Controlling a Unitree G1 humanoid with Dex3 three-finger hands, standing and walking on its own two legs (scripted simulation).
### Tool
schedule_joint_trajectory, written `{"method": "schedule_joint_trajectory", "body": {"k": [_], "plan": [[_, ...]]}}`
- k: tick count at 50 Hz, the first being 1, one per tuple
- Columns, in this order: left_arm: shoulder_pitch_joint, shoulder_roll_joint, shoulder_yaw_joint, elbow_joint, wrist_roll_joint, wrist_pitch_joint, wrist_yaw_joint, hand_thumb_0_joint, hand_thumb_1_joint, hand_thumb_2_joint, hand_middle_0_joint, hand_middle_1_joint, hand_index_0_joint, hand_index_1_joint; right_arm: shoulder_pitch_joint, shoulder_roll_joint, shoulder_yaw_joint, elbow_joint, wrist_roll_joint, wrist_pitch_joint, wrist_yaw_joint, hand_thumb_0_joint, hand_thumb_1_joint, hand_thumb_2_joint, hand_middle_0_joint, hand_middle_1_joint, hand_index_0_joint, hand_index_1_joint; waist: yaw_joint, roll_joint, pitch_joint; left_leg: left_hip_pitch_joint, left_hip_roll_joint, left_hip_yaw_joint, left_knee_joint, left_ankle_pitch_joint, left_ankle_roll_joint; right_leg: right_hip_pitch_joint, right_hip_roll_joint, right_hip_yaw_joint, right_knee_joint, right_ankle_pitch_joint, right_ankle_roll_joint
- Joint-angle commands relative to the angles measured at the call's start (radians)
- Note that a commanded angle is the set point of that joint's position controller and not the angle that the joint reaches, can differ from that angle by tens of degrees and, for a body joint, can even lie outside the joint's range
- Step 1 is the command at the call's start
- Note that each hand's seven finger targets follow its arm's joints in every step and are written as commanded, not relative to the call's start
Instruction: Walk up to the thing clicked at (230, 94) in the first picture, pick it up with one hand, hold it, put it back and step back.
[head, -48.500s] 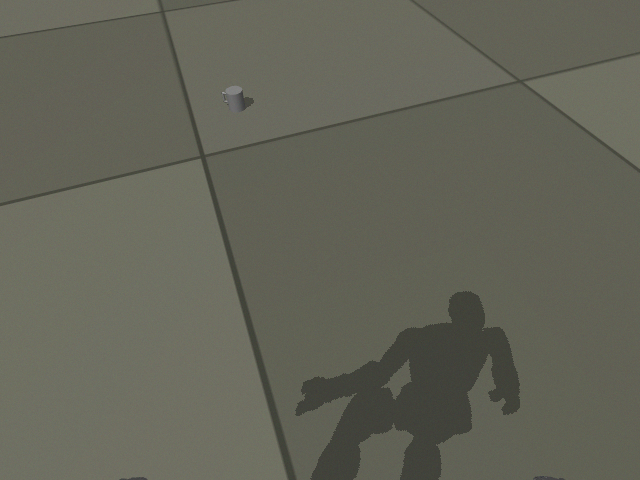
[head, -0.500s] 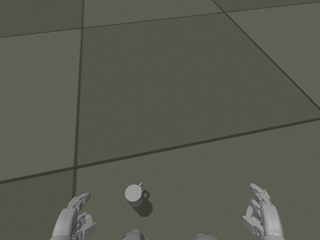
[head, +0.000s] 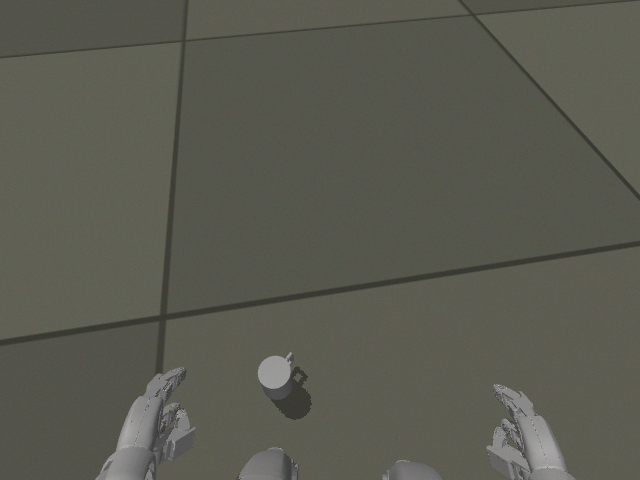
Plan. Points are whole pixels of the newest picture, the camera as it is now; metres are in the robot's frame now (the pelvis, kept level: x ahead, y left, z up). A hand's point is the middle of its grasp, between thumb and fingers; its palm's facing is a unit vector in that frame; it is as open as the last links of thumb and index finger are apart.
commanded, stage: stand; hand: left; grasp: from above
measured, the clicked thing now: (279, 373) +0.45 +0.15 -0.67
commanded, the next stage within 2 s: none
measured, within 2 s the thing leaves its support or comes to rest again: neither
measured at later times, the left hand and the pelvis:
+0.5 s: hand out of the picture +0.04 +0.24 -0.12, palm faces +0.04 -0.95 -0.31, open 7.3 cm; pelvis +0.01 +0.01 +0.05, yaw +1 degrees
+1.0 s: hand out of the picture +0.05 +0.25 -0.11, palm faces +0.03 -0.94 -0.34, open 7.3 cm; pelvis +0.00 +0.00 +0.06, yaw +1 degrees
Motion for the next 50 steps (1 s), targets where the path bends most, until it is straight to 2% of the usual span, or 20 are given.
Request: {"method": "schedule_joint_trajectory", "body": {"k": [1,2,5,7,9,11,12,13,18,19,21,25,28,33,36,45,50], "plan": [[-0.071,0.180,0.095,0.174,0.035,-0.169,0.009,0.000,0.900,0.900,-0.200,-0.300,-0.200,-0.301,-0.047,-0.197,-0.096,0.000,0.018,0.031,0.067,0.000,-0.900,-0.900,0.200,0.300,0.200,0.300,0.026,-0.028,-0.094,0.203,0.005,-0.026,-0.211,0.331,0.077,0.175,-0.049,0.093,-0.199,0.282,-0.075],[-0.091,0.182,0.099,0.217,0.026,-0.172,0.007,0.000,0.900,0.900,-0.200,-0.300,-0.200,-0.301,-0.056,-0.192,-0.096,0.010,0.028,0.036,0.077,0.000,-0.900,-0.900,0.200,0.300,0.200,0.300,0.025,-0.043,-0.081,0.212,0.004,-0.026,-0.225,0.305,0.073,0.164,-0.048,0.090,-0.223,0.237,-0.069],[-0.129,0.176,0.097,0.339,0.023,-0.195,0.009,0.000,0.900,0.900,-0.200,-0.300,-0.200,-0.301,-0.064,-0.190,-0.103,0.070,0.031,0.051,0.088,0.000,-0.900,-0.900,0.200,0.300,0.200,0.300,0.024,-0.030,-0.070,0.264,0.022,-0.054,-0.280,0.293,0.075,0.176,-0.049,0.079,-0.259,0.239,-0.055],[-0.137,0.172,0.097,0.413,0.023,-0.209,0.010,0.000,0.900,0.900,-0.200,-0.300,-0.200,-0.301,-0.075,-0.201,-0.108,0.097,0.026,0.064,0.085,0.000,-0.900,-0.900,0.200,0.300,0.200,0.300,0.023,0.011,-0.029,0.249,0.035,-0.080,-0.340,0.198,0.079,0.198,-0.043,0.068,-0.295,0.195,-0.046],[-0.154,0.176,0.099,0.476,0.024,-0.218,0.008,0.000,0.900,0.900,-0.200,-0.300,-0.200,-0.301,-0.080,-0.201,-0.106,0.123,0.026,0.078,0.083,0.000,-0.900,-0.900,0.200,0.300,0.200,0.300,0.018,0.009,0.010,0.244,0.037,-0.085,-0.382,0.148,0.078,0.210,-0.043,0.069,-0.338,0.171,-0.047],[-0.140,0.181,0.097,0.537,0.023,-0.229,0.007,0.000,0.900,0.900,-0.200,-0.300,-0.200,-0.301,-0.074,-0.202,-0.106,0.156,0.031,0.084,0.081,0.000,-0.900,-0.900,0.200,0.300,0.200,0.300,0.019,-0.008,0.020,0.278,0.032,-0.076,-0.389,0.195,0.069,0.235,-0.057,0.076,-0.385,0.211,-0.051],[-0.148,0.186,0.099,0.559,0.018,-0.233,0.007,0.000,0.900,0.900,-0.200,-0.300,-0.200,-0.301,-0.061,-0.203,-0.106,0.169,0.033,0.086,0.079,0.000,-0.900,-0.900,0.200,0.300,0.200,0.300,0.008,0.004,0.015,0.290,0.034,-0.077,-0.411,0.220,0.068,0.261,-0.058,0.076,-0.391,0.245,-0.049],[-0.146,0.189,0.099,0.585,0.015,-0.234,0.008,0.000,0.900,0.900,-0.200,-0.300,-0.200,-0.301,-0.059,-0.205,-0.106,0.185,0.034,0.087,0.078,0.000,-0.900,-0.900,0.200,0.300,0.200,0.300,0.013,0.006,0.014,0.307,0.042,-0.084,-0.428,0.235,0.063,0.272,-0.057,0.071,-0.400,0.236,-0.050],[-0.126,0.194,0.090,0.703,0.006,-0.238,0.010,0.000,0.900,0.900,-0.200,-0.300,-0.200,-0.301,-0.059,-0.217,-0.100,0.253,0.042,0.096,0.067,0.000,-0.900,-0.900,0.200,0.300,0.200,0.300,0.016,0.022,0.021,0.376,0.063,-0.093,-0.493,0.360,0.056,0.361,-0.067,0.057,-0.466,0.332,-0.040],[-0.134,0.197,0.089,0.722,0.005,-0.239,0.011,0.000,0.900,0.900,-0.200,-0.300,-0.200,-0.301,-0.049,-0.218,-0.099,0.269,0.045,0.097,0.066,0.000,-0.900,-0.900,0.200,0.300,0.200,0.300,0.008,0.010,0.026,0.383,0.058,-0.087,-0.503,0.367,0.050,0.373,-0.069,0.060,-0.482,0.340,-0.036],[-0.128,0.199,0.084,0.757,0.003,-0.238,0.011,0.000,0.900,0.900,-0.200,-0.300,-0.200,-0.301,-0.050,-0.222,-0.095,0.294,0.049,0.100,0.064,0.000,-0.900,-0.900,0.200,0.300,0.200,0.300,0.012,0.019,0.037,0.409,0.062,-0.086,-0.525,0.384,0.046,0.387,-0.072,0.057,-0.510,0.350,-0.033],[-0.157,0.212,0.080,0.800,0.004,-0.236,0.012,0.000,0.900,0.900,-0.200,-0.300,-0.200,-0.301,-0.051,-0.229,-0.091,0.327,0.054,0.105,0.061,0.000,-0.900,-0.900,0.200,0.300,0.200,0.300,0.004,0.007,0.053,0.422,0.068,-0.086,-0.573,0.377,0.039,0.411,-0.073,0.048,-0.546,0.331,-0.029],[-0.156,0.210,0.075,0.835,0.005,-0.236,0.013,0.000,0.900,0.900,-0.200,-0.300,-0.200,-0.301,-0.068,-0.225,-0.087,0.346,0.055,0.110,0.062,0.000,-0.900,-0.900,0.200,0.300,0.200,0.300,0.011,0.008,0.081,0.424,0.071,-0.088,-0.589,0.365,0.036,0.417,-0.077,0.046,-0.574,0.315,-0.025],[-0.164,0.216,0.072,0.871,0.004,-0.236,0.007,0.000,0.900,0.900,-0.200,-0.300,-0.200,-0.301,-0.070,-0.233,-0.085,0.371,0.056,0.114,0.066,0.000,-0.900,-0.900,0.200,0.300,0.200,0.300,0.007,0.008,0.111,0.414,0.069,-0.090,-0.628,0.261,0.033,0.418,-0.078,0.048,-0.607,0.278,-0.022],[-0.170,0.219,0.072,0.882,0.002,-0.238,0.006,0.000,0.900,0.900,-0.200,-0.300,-0.200,-0.301,-0.086,-0.234,-0.083,0.377,0.057,0.111,0.067,0.000,-0.900,-0.900,0.200,0.300,0.200,0.300,0.013,0.008,0.094,0.426,0.074,-0.092,-0.633,0.312,0.032,0.440,-0.084,0.049,-0.612,0.311,-0.024],[-0.195,0.238,0.070,0.902,0.000,-0.241,0.001,0.000,0.900,0.900,-0.200,-0.300,-0.200,-0.301,-0.105,-0.247,-0.074,0.394,0.060,0.110,0.071,0.000,-0.900,-0.900,0.200,0.300,0.200,0.300,0.009,-0.001,0.085,0.445,0.076,-0.088,-0.648,0.310,0.029,0.440,-0.087,0.050,-0.634,0.308,-0.021],[-0.212,0.249,0.071,0.903,-0.003,-0.242,0.000,0.000,0.900,0.900,-0.200,-0.300,-0.200,-0.301,-0.108,-0.252,-0.069,0.401,0.060,0.111,0.071,0.000,-0.900,-0.900,0.200,0.300,0.200,0.300,0.006,0.005,0.071,0.450,0.082,-0.082,-0.643,0.358,0.029,0.455,-0.095,0.056,-0.634,0.345,-0.025]]}}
